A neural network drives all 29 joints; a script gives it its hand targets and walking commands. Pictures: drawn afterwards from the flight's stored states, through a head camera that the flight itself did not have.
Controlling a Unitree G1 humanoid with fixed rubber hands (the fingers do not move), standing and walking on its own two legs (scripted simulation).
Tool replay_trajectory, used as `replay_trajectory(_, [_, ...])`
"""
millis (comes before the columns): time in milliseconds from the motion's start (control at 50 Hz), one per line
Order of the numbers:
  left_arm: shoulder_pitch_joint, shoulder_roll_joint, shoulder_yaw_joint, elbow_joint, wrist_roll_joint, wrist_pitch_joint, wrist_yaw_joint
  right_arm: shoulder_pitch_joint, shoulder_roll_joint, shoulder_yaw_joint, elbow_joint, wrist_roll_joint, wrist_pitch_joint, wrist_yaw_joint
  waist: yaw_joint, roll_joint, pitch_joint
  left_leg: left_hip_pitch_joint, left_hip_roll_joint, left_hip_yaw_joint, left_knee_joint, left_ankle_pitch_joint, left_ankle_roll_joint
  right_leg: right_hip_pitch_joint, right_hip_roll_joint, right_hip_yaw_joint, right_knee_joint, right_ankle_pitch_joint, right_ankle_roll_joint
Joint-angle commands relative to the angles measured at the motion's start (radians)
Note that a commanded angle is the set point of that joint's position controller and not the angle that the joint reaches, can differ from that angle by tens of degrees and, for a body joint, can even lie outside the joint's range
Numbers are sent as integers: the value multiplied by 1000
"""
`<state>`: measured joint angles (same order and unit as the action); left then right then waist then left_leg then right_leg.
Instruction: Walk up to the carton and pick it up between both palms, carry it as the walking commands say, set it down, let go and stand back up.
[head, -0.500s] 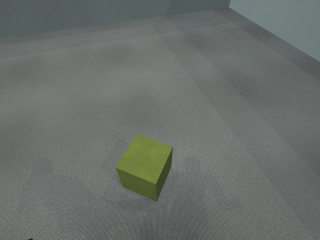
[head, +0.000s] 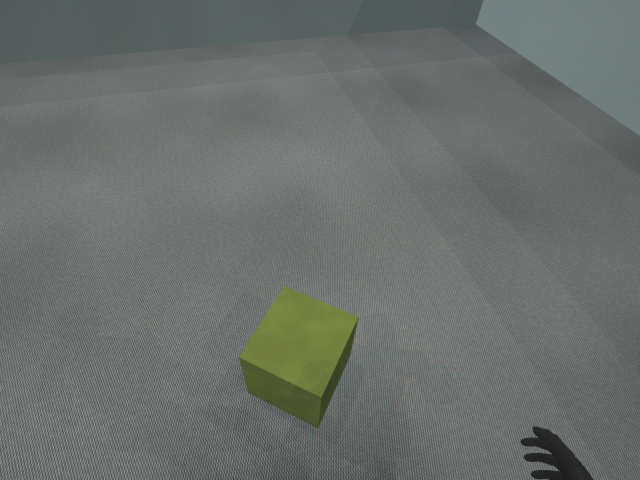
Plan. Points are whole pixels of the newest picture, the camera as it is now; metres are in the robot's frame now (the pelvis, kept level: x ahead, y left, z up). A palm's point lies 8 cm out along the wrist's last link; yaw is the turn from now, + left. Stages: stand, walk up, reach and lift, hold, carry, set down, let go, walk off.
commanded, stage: walk up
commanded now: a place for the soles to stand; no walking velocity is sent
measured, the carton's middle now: (301, 356) +0.57 +0.04 -0.63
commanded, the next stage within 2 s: none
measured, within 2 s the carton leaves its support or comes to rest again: neither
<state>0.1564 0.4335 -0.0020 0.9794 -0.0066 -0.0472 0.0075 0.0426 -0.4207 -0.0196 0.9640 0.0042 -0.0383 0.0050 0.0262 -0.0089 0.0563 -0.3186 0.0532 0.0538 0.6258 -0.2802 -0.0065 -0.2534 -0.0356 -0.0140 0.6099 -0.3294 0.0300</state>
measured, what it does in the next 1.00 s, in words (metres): steps to the left, turning right: left foot, then right foot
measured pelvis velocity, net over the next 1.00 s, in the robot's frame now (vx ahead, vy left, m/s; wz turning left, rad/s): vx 0.09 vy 0.20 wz -0.28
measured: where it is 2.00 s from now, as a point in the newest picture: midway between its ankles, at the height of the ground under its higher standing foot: outside the picture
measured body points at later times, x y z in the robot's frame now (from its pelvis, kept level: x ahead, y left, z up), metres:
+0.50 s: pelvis +0.01 +0.04 +0.00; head +0.04 +0.02 +0.45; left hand +0.06 +0.43 -0.06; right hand +0.15 -0.32 -0.08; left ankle +0.07 +0.20 -0.69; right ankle +0.00 -0.14 -0.73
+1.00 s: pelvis +0.09 +0.20 -0.02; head +0.10 +0.15 +0.43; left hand +0.24 +0.56 -0.04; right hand +0.12 -0.17 -0.12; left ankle +0.18 +0.35 -0.68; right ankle +0.08 +0.04 -0.73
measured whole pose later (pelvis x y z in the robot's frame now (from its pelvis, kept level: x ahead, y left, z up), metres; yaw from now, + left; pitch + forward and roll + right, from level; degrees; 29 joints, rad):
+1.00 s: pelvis +0.09 +0.20 -0.02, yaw -16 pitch -2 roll +0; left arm 0.41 0.55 0.08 0.77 0.03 -0.11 0.11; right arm 0.23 -0.51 -0.12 0.66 -0.05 0.09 0.09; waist 0.01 0.12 0.07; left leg -0.56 0.11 -0.04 1.10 -0.41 -0.01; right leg -0.39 -0.05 0.01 0.77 -0.35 0.01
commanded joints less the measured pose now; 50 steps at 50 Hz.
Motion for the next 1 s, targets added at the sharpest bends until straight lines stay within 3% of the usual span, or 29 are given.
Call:
replay_trajectory(0, [-23,186,35,14,0,-4,6,-49,-184,-37,9,4,-2,-5,-11,59,-108,141,104,-121,-157,238,59,2,-79,81,-127,289,-71])
replay_trajectory(260, [-148,162,23,113,7,9,-3,-116,-166,-24,131,0,8,2,-21,0,-93,229,99,-85,-314,179,22,74,-94,97,-315,241,-52])
replay_trajectory(280, [150,330,92,106,7,-14,44,-167,-292,-101,-47,-68,52,47,23,93,-50,111,12,33,-78,-123,33,115,-151,206,-303,89,-127])
replay_trajectory(300, [232,373,125,108,23,-19,69,-175,-240,-92,-99,-73,76,69,42,-5,-16,-178,-8,-21,71,-222,33,248,-250,395,-319,-30,-199])
replay_trajectory(320, [241,392,146,66,29,-25,86,-178,-204,-86,-148,-83,93,87,50,-84,13,-388,21,-144,239,-230,33,337,-345,534,-339,-58,-263])
replay_trajectory(340, [211,377,149,26,25,-36,94,-165,-192,-85,-170,-78,103,96,22,-62,8,-426,59,-214,316,-179,26,316,-370,531,-323,-16,-277])
replay_trajectory(360, [179,358,150,2,24,-46,98,-136,-199,-93,-183,-74,108,103,-8,-44,-4,-407,73,-225,363,-130,18,280,-344,490,-306,37,-265])
replay_trajectory(420, [171,333,150,-57,33,-61,99,-103,-196,-115,-228,-71,116,118,-30,-62,-24,-240,48,-151,307,-127,-1,100,-243,330,-232,223,-223])
replay_trajectory(500, [227,380,159,-116,47,-57,104,-95,-216,-143,-290,-72,127,129,-20,-162,-22,-146,16,-99,237,-162,14,-48,-208,333,-150,128,-228])
replay_trajectory(540, [187,388,157,-153,52,-51,109,0,-230,-156,-292,-69,123,128,-70,-187,-45,-13,-6,-66,151,-129,29,-158,-182,306,-94,123,-217])
replay_trajectory(560, [160,361,144,-170,53,-47,110,93,-246,-166,-275,-73,115,124,-123,-136,-69,129,-36,-44,49,-103,44,-252,-136,232,-6,126,-188])
replay_trajectory(580, [182,284,118,-179,54,-45,116,230,-294,-184,-244,-83,104,113,-188,54,-115,307,-21,-126,-90,-176,72,-375,-28,136,237,65,-140])
replay_trajectory(600, [188,193,96,-204,46,-42,129,233,-406,-197,-281,-89,97,102,-202,419,-92,292,269,-542,-348,-344,173,-584,125,-24,470,-358,-73])
replay_trajectory(620, [191,245,107,-172,35,-38,139,171,-381,-190,-316,-84,91,102,-177,265,-71,153,293,-559,-374,-382,246,-502,42,58,580,-321,-67])
replay_trajectory(640, [202,288,110,-162,18,-42,132,124,-355,-177,-344,-81,94,96,-139,198,-32,74,281,-523,-354,-345,272,-460,23,42,600,-276,-68])
replay_trajectory(660, [252,307,121,-143,8,-43,123,101,-331,-165,-356,-77,96,88,-100,159,-13,40,253,-453,-316,-349,266,-418,-9,19,560,-237,-63])
replay_trajectory(680, [297,314,123,-130,3,-47,114,87,-309,-157,-370,-70,96,83,-77,163,-5,13,217,-378,-275,-324,246,-348,-35,-13,464,-200,-59])
replay_trajectory(720, [369,280,130,-105,-1,-49,100,76,-263,-143,-381,-78,101,85,-47,205,4,-85,160,-261,-238,-239,234,-151,-3,-75,261,-152,-51])
replay_trajectory(740, [418,256,133,-95,-3,-51,100,44,-246,-137,-396,-80,107,86,-4,198,5,-174,147,-215,-185,-237,224,-7,9,-79,120,-76,-58])
replay_trajectory(760, [493,252,145,-78,1,-57,105,20,-220,-128,-410,-78,113,88,53,150,-10,-300,122,-161,-59,-262,191,184,1,-40,-36,-5,-71])
replay_trajectory(780, [541,318,174,-91,21,-65,118,64,-156,-106,-419,-73,112,86,95,-14,-46,-466,70,-104,181,-296,111,353,-87,179,-139,-132,-96])
replay_trajectory(800, [498,413,186,-159,38,-77,133,83,-103,-87,-452,-75,110,80,92,-187,-67,-613,23,-87,475,-330,23,341,-411,685,-307,-324,-191])
replay_trajectory(820, [396,452,188,-202,38,-77,141,69,-213,-118,-443,-82,122,71,44,1,-2,-594,36,-182,590,-278,-6,141,-481,799,-341,-312,-278])
replay_trajectory(840, [341,422,181,-210,29,-76,139,91,-270,-140,-425,-70,124,73,10,76,0,-526,81,-206,631,-203,-4,93,-415,649,-274,-248,-311])
replay_trajectory(860, [315,393,173,-213,22,-76,137,140,-269,-145,-414,-67,124,79,-15,50,-9,-477,94,-198,644,-152,-1,51,-349,547,-234,-212,-296])
replay_trajectory(900, [287,360,156,-231,21,-75,128,197,-259,-151,-394,-71,126,85,-29,-46,10,-411,94,-176,623,-85,-8,-37,-254,380,-184,-87,-250])
replay_trajectory(940, [264,351,146,-241,32,-73,113,209,-228,-145,-376,-57,120,87,-39,-134,28,-306,80,-126,501,-96,-8,-143,-195,268,-128,57,-239])
replay_trajectory(980, [244,357,138,-253,40,-62,95,184,-205,-137,-352,-43,113,79,-28,-203,19,-184,42,-45,367,-170,6,-234,-160,213,-84,60,-236])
